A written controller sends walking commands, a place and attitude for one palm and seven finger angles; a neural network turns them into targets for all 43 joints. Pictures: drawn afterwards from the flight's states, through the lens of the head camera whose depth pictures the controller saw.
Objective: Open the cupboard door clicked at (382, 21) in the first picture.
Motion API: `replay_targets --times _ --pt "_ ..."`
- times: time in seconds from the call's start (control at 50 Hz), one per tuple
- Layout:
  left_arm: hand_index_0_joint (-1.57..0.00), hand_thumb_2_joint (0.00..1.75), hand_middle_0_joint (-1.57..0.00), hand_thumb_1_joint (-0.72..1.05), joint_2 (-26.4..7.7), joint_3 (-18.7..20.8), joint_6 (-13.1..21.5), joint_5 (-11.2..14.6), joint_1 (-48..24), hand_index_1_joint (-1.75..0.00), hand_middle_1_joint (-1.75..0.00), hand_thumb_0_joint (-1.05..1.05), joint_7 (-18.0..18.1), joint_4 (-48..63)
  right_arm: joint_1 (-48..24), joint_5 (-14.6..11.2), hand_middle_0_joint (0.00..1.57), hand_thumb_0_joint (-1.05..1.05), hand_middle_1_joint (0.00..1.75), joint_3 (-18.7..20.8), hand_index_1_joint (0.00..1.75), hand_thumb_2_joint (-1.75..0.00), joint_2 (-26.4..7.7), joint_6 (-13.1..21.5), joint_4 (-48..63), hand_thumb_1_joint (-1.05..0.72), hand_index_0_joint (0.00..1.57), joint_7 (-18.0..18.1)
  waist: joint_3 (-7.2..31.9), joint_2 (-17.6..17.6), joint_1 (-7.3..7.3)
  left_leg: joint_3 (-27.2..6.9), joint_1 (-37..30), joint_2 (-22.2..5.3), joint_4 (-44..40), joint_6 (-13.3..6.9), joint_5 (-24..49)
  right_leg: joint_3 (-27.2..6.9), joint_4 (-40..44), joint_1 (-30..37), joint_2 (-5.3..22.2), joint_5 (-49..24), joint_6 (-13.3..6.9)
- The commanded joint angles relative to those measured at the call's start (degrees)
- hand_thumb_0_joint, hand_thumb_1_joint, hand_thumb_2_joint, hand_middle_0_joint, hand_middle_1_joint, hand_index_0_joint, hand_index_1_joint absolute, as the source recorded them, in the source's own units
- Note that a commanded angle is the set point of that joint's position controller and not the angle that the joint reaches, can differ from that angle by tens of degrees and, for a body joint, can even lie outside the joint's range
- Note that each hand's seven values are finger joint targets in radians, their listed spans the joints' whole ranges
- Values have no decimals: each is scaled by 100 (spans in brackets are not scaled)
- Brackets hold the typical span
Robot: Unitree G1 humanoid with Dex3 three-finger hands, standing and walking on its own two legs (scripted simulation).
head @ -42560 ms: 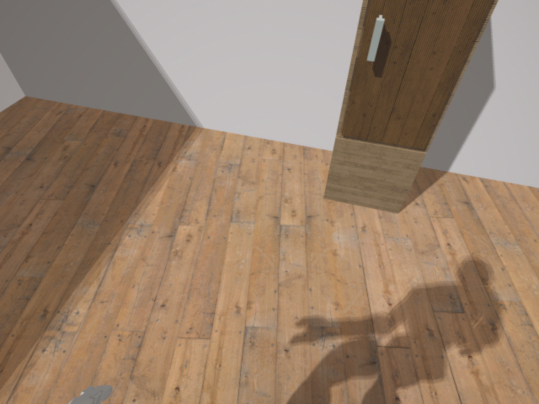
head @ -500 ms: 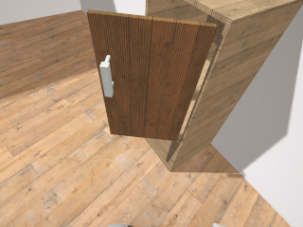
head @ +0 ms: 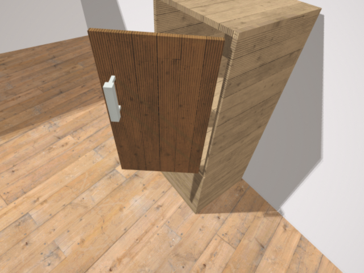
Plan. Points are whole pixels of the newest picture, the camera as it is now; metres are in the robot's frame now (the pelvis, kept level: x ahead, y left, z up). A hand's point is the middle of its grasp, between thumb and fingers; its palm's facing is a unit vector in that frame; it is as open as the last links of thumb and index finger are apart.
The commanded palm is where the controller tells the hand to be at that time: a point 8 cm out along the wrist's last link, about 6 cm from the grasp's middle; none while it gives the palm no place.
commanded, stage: look again from close up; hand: left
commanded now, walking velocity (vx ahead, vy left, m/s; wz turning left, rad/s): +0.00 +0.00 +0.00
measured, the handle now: (114, 98) +0.56 +0.24 +0.06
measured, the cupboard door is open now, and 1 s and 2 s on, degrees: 51 51 51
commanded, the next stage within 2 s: raise the hand with hooked fingers in 0.58 s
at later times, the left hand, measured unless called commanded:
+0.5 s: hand out of the picture +0.04 +0.22 -0.18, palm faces +0.00 -0.98 -0.22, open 7.3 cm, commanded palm none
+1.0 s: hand (96, 215) +0.23 +0.20 +0.01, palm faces +0.03 -1.00 -0.03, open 8.0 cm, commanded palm +0.15 +0.27 -0.04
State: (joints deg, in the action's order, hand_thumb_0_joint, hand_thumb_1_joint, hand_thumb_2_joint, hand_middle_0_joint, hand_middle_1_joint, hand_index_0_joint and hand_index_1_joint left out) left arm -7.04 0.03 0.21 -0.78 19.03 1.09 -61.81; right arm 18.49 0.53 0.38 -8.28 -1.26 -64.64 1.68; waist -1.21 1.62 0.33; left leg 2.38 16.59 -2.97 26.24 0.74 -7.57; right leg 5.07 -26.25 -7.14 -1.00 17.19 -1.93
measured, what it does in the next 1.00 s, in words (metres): stands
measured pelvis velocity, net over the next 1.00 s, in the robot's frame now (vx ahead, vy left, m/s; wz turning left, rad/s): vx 0.00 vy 0.02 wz -0.02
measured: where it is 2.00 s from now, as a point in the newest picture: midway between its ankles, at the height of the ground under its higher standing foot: outside the picture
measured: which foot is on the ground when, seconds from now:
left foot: down 0.00-1.00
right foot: down 0.00-1.00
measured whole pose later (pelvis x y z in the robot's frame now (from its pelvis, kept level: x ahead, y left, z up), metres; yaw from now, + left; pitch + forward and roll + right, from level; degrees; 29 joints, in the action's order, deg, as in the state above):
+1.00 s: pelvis +0.00 +0.02 -0.05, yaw -1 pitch +8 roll +0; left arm -10.5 8.1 27.4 12.2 17.2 -11.0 -8.2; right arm 8.8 -0.9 1.5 -12.5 14.2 -36.6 1.0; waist 7.4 0.4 0.7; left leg 2.9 40.0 -0.9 50.0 -1.5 -17.7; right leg 2.9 -52.5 -32.1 1.1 28.0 -0.3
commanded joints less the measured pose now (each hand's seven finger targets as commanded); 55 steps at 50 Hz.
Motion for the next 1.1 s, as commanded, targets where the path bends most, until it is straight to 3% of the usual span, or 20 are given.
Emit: replay_targets --times 0.0,0.02,0.04,0.06,0.1,0.16,0.24,0.38,0.54,0.66,0.68,0.7,0.72,0.74,0.76,0.82,0.88,0.94,0.98,1.08 --pt "-20 90 -20 90 -543 89 53 42 433 -30 -30 0 51 35 130 28 20 0 30 20 30 -90 -355 124 217 -90 20 6 -536 -337 -47 -400 -215 -207 -556 -109 -629 -753 1031 -853 704 485 -94" --pt "-20 90 -20 90 -533 85 54 39 465 -30 -30 0 54 18 179 21 20 0 30 18 30 -90 -342 125 184 -90 20 10 -524 -169 -66 -400 -234 -225 -549 -121 -575 -714 1048 -798 696 430 -86" --pt "-20 90 -20 90 -616 11 206 -95 756 -30 -30 0 281 -45 -558 38 20 0 30 33 30 -90 -571 212 557 -90 20 -67 -941 -626 -302 -200 117 -85 766 57 -507 -1423 1226 -1262 1028 -1179 -4" --pt "-20 90 -20 90 -997 50 254 -56 229 -30 -30 0 238 262 -26 32 20 0 30 35 30 -90 -226 143 677 -90 20 -120 -554 -537 283 -220 24 -87 986 2 -912 -1395 1335 -1408 1376 249 -292" --pt "-20 90 -20 90 -980 113 248 -35 -64 -30 -30 0 206 417 391 70 20 0 30 65 30 -90 -269 106 556 -90 20 -161 -223 -329 382 -110 -58 -13 1049 -53 -757 -1148 1128 -1384 1110 921 -446" --pt "-20 90 -20 90 -687 111 237 -8 79 -30 -30 0 206 393 553 59 20 0 30 36 30 -90 -361 234 637 -90 20 -134 87 213 240 -329 -148 -104 507 -195 -279 -660 427 -992 734 356 -287" --pt "-20 90 -20 90 -508 107 89 -15 403 -30 -30 0 187 331 349 74 20 0 30 43 30 -90 -522 238 676 -90 20 -71 -489 -647 -11 -917 568 -392 -332 -431 -1055 -443 -72 -873 354 684 -134" --pt "-20 90 -20 90 -595 79 106 -17 422 -30 -30 0 168 349 203 49 20 0 30 49 30 -90 -528 251 605 -90 20 -76 -470 103 -42 -733 254 -258 -443 -389 -939 -601 156 -887 521 329 -73" --pt "-20 90 -20 90 -778 98 126 -28 406 -30 -30 0 154 334 -6 29 20 0 30 64 30 -90 -685 334 539 -90 20 -57 -42 -310 -69 -638 -234 -315 -399 -410 -37 -594 191 -604 599 -327 5" --pt "-20 90 -20 90 -772 36 127 -106 435 -30 -30 0 327 181 -430 -24 20 0 30 61 30 -90 -897 282 878 -90 20 -65 -458 -310 -85 -503 -144 -376 387 -235 421 -839 561 -917 679 -639 3" --pt "-20 89 -20 88 -2199 879 1309 996 -3560 -32 -32 0 417 9664 -281 -318 20 0 30 323 30 -90 -1753 1160 3007 -90 20 113 2522 -1463 664 -444 -2097 179 -17 -170 639 -54 -151 -964 202 -1273 -23" --pt "-20 88 -20 85 -1820 825 1058 631 -869 -33 -33 0 669 8403 -642 -278 20 0 30 -29 30 -90 -1159 1756 2534 -90 20 303 2540 -2367 -94 -808 -2512 -223 -388 68 568 -19 -946 -1206 142 -301 -75" --pt "-21 87 -21 83 -1461 498 764 636 -677 -34 -34 0 920 8064 -738 -312 20 0 30 48 30 -90 -1116 1954 2250 -90 20 349 2083 -2046 64 -920 -1737 -191 -657 279 -446 -16 -1091 -1478 116 302 -21" --pt "-21 86 -21 81 131 -382 137 726 1227 -36 -36 0 875 6117 -620 -386 20 0 30 23 30 -90 -890 1949 2146 -90 20 245 783 -1296 174 -990 -980 -187 -830 93 -1073 11 -1179 -1983 101 521 -3" --pt "-21 85 -21 78 113 -464 308 1078 286 -37 -37 0 767 7476 -609 -414 20 0 30 85 30 -90 -1107 1960 2671 -90 20 229 396 -1109 174 -943 -449 -90 -649 -51 -1609 53 -860 -1738 156 372 35" --pt "-21 82 -21 71 -417 246 1098 919 665 -42 -42 0 451 6244 -741 -245 20 0 30 219 30 -90 -1283 1986 2949 -90 20 255 -266 325 285 -675 493 221 423 -133 -1530 89 -407 -2317 76 620 81" --pt "-22 79 -22 64 -255 692 2320 1147 1322 -47 -47 0 -492 5095 -987 -69 20 0 30 398 30 -90 -1283 1839 3175 -90 20 94 171 1888 -109 -494 1631 186 1537 -51 -1029 236 -1459 -3305 -45 758 99" --pt "-22 76 -22 57 -701 1154 3133 1526 1638 -51 -51 0 -1765 4950 -1258 -138 20 0 30 531 30 -90 -1386 1771 3705 -90 20 -114 826 786 -407 -238 1902 348 2141 19 -683 -18 -2070 -3129 46 206 -28" --pt "-23 74 -23 53 -1118 1533 2909 1578 1532 -54 -54 0 -2068 5387 -1414 -254 20 0 30 517 30 -90 -1349 1703 4120 -90 20 -107 1469 -213 -557 -63 1782 406 2332 -72 -589 -146 -2237 -2985 84 -10 -25" --pt "-24 69 -24 41 -1665 1983 2933 1872 -110 -62 -62 0 -1567 8011 -1191 -219 20 0 30 420 30 -90 -1099 1569 4438 -90 20 108 1952 -1144 -247 -239 1673 260 2532 -216 -1227 -561 -2017 -3284 32 999 48"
